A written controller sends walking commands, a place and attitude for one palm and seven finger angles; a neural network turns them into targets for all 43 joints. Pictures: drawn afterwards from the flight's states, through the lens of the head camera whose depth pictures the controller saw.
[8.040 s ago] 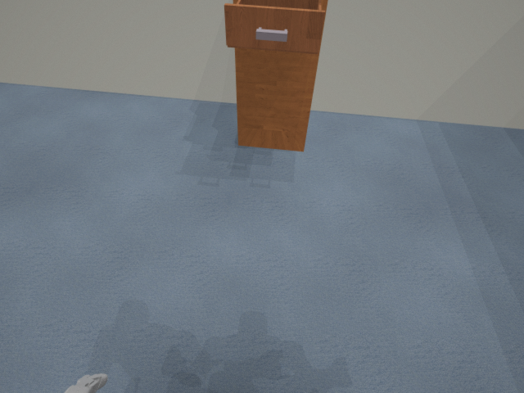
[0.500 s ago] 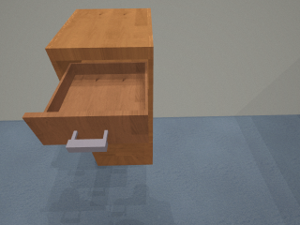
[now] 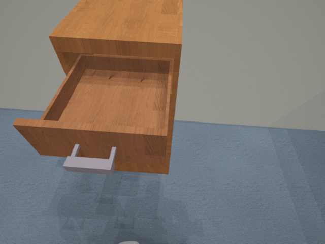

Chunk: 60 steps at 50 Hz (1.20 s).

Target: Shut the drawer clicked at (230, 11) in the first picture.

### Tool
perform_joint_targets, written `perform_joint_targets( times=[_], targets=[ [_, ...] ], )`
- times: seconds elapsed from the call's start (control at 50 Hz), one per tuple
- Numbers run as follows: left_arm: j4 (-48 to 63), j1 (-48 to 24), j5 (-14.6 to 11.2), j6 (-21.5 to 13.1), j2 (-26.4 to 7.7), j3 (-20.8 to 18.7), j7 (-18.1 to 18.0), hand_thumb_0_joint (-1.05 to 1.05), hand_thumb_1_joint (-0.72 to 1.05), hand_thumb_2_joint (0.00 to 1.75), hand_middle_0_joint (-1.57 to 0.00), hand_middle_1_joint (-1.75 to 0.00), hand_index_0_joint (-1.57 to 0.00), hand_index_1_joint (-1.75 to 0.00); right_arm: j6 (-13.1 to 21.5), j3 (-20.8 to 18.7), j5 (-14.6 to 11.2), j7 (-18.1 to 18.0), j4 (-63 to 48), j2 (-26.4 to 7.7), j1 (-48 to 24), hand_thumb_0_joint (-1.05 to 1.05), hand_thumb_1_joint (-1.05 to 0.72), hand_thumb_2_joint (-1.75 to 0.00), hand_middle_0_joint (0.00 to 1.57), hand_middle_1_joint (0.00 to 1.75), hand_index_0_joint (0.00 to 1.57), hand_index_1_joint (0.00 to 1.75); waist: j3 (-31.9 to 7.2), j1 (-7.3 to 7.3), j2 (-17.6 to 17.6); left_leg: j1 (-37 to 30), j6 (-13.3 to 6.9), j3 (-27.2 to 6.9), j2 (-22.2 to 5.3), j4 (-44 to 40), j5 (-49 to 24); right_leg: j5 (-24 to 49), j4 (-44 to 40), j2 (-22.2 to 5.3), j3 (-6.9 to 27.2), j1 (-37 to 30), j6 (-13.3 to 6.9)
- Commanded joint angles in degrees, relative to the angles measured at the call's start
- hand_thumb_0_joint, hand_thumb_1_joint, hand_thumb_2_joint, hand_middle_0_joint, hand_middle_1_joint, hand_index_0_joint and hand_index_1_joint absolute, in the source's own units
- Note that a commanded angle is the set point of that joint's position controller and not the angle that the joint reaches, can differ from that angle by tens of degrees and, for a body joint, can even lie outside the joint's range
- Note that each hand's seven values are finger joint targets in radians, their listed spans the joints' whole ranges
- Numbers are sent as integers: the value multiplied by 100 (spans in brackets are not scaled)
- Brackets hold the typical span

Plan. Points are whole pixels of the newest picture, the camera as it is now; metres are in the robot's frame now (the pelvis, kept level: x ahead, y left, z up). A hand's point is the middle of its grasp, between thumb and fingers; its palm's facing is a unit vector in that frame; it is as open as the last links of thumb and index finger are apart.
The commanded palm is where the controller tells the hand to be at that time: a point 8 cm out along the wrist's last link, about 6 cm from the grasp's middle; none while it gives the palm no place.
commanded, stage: come to a stop and stand still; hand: left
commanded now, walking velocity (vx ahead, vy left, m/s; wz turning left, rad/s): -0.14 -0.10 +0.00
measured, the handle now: (92, 157) +0.29 +0.21 +0.04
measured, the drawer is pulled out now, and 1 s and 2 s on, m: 0.30 0.30 0.30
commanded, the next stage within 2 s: look again from close up in 1.20 s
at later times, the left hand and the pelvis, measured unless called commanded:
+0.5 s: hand out of the picture +0.05 +0.16 -0.16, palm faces +0.00 -0.97 -0.23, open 7.4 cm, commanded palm none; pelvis -0.02 -0.03 +0.00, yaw +1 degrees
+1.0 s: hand out of the picture -0.01 +0.18 -0.16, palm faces -0.01 -0.98 -0.21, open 7.4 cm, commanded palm none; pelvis -0.02 +0.00 +0.01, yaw -1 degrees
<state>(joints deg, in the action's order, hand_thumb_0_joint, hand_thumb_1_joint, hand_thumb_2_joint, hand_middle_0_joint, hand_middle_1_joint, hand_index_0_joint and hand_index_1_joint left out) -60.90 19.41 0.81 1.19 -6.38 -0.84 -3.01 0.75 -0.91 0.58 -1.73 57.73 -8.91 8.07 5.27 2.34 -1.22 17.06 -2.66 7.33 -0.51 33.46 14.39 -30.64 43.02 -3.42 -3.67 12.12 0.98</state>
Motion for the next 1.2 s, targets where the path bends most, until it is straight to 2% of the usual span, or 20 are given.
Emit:
perform_joint_targets(
  times=[0.0,0.06,0.08,0.12,0.14,0.16,0.18,0.2,0.22,0.24,0.26,0.3,0.32,0.36,0.42,0.44,0.48,0.62,1.04,1.18],
  targets=[
    [291,649,-1,-46,-414,-114,-36,0,90,90,-20,-30,-20,-30,-70,-217,43,-78,-143,-878,465,0,-90,-90,20,30,20,30,-602,-170,793,-900,-889,-1459,-1683,-1024,-4459,284,32,-85,176,481,-8],
    [366,774,42,-80,-485,-126,-20,0,90,90,-20,-30,-20,-30,-128,-283,0,-31,-268,-905,182,0,-90,-90,20,30,20,30,-835,-41,240,-704,-478,-1108,-1279,-612,-3066,1805,-1270,-9,199,68,-25],
    [443,683,69,-95,-625,-145,-24,0,90,90,-20,-30,-20,-30,-160,-292,-19,-4,-295,-773,154,0,-90,-90,20,30,20,30,-731,-95,-232,-476,-203,-915,-916,-414,-2042,2554,-1747,-165,622,65,-116],
    [645,153,71,-113,-1044,-181,8,0,90,90,-20,-30,-20,-30,-260,-265,-39,81,-335,-395,193,0,-90,-90,20,30,20,30,-388,-299,-945,-177,228,-367,-111,-10,261,2562,-2364,-1108,1394,538,-660],
    [981,-315,145,-119,-1613,-66,-42,0,90,90,-20,-30,-20,-30,-118,-243,156,65,-753,-911,366,0,-90,-90,20,30,20,30,-210,-554,-406,-926,162,-1005,-319,-810,-347,1563,-1433,-400,855,953,-381],
    [1247,-346,110,-28,-1098,-121,-56,0,90,90,-20,-30,-20,-30,-70,-406,152,32,-772,-1010,465,0,-90,-90,20,30,20,30,-841,-444,109,-797,9,-1258,-975,-878,313,370,-1102,-81,343,1241,-200],
    [1284,-239,106,-28,-1013,-105,-52,0,90,90,-20,-30,-20,-30,-151,-461,148,29,-864,-1086,235,0,-90,-90,20,30,20,30,-705,-332,93,-153,-83,-1436,-997,-978,986,379,-1226,130,259,1019,-176],
    [1268,-39,116,-33,-1114,-103,-34,0,90,90,-20,-30,-20,-30,-228,-417,113,66,-1010,-1029,-8,0,-90,-90,20,30,20,30,-334,-154,-108,466,-18,-1180,-755,-749,1329,257,-1644,-8,485,803,-213],
    [1288,99,131,-52,-1292,-160,-26,0,90,90,-20,-30,-20,-30,-286,-363,100,105,-1090,-760,-39,0,-90,-90,20,30,20,30,-136,-93,-819,780,153,-784,-267,56,1276,-311,-2376,-437,1286,988,-382],
    [1345,-112,114,-81,-1458,-146,-47,0,90,90,-20,-30,-20,-30,-314,-280,115,152,-1084,-594,82,0,-90,-90,20,30,20,30,44,-217,-1409,597,270,-498,-95,752,906,-848,-2929,-972,1976,1363,-628],
    [1411,-363,88,-118,-1450,-168,-67,0,90,90,-20,-30,-20,-30,-327,-284,98,169,-1061,-547,140,0,-90,-90,20,30,20,30,126,-235,-1145,525,253,-651,-166,1268,862,-831,-3147,-1239,2125,1698,-761],
    [1475,-607,70,-191,-1485,-171,-38,0,90,90,-20,-30,-20,-30,-276,-288,65,183,-960,-507,355,0,-90,-90,20,30,20,30,82,-418,-272,440,218,-668,-228,1357,597,115,-2865,-1112,1766,1548,-875],
    [1473,-629,69,-210,-1504,-170,-18,0,90,90,-20,-30,-20,-30,-243,-267,49,187,-913,-482,457,0,-90,-90,20,30,20,30,6,-437,-151,349,221,-592,-207,1037,499,674,-2648,-969,1483,1318,-863],
    [1397,-529,56,-210,-1440,-131,-12,0,90,90,-20,-30,-20,-30,-184,-197,50,171,-793,-440,672,0,-90,-90,20,30,20,30,-196,-409,-225,-43,223,-496,-171,267,105,1585,-2258,-790,1076,936,-718],
    [1282,-354,-5,-197,-1272,-86,11,0,90,90,-20,-30,-20,-30,-77,-137,75,105,-665,-685,677,0,-90,-90,20,30,20,30,-291,-238,376,-170,78,-954,-512,-477,-797,1893,-1875,-317,751,556,-411],
    [1246,-223,-1,-212,-1225,-64,29,0,90,90,-20,-30,-20,-30,-48,-116,84,85,-607,-741,702,0,-90,-90,20,30,20,30,-446,-151,198,-257,44,-959,-588,-424,-1215,2397,-1802,-255,659,295,-341],
    [1091,-272,-33,-189,-1276,-66,47,0,90,90,-20,-30,-20,-30,-41,-99,77,71,-481,-761,623,0,-90,-90,20,30,20,30,-671,-159,782,-247,44,-1020,-604,-558,-1424,2500,-1602,-239,499,-25,-299],
    [872,-389,-15,-177,-1195,-45,78,0,90,90,-20,-30,-20,-30,-87,-77,78,73,-231,-742,670,0,-90,-90,20,30,20,30,-354,-230,121,-156,97,-915,-479,-798,-140,1548,-2131,-328,766,154,-343],
    [201,23,14,-219,-918,30,48,0,90,90,-20,-30,-20,-30,1,-35,-4,54,380,-687,698,0,-90,-90,20,30,20,30,-401,-254,165,-777,20,-966,-619,-1241,-826,2228,-2053,-255,642,94,-196],
    [46,96,19,-200,-816,44,46,0,90,90,-20,-30,-20,-30,-10,-15,-2,43,489,-644,691,0,-90,-90,20,30,20,30,-76,-243,143,-634,23,-990,-599,-1409,-449,2012,-2149,-269,629,192,-180]
  ],
)
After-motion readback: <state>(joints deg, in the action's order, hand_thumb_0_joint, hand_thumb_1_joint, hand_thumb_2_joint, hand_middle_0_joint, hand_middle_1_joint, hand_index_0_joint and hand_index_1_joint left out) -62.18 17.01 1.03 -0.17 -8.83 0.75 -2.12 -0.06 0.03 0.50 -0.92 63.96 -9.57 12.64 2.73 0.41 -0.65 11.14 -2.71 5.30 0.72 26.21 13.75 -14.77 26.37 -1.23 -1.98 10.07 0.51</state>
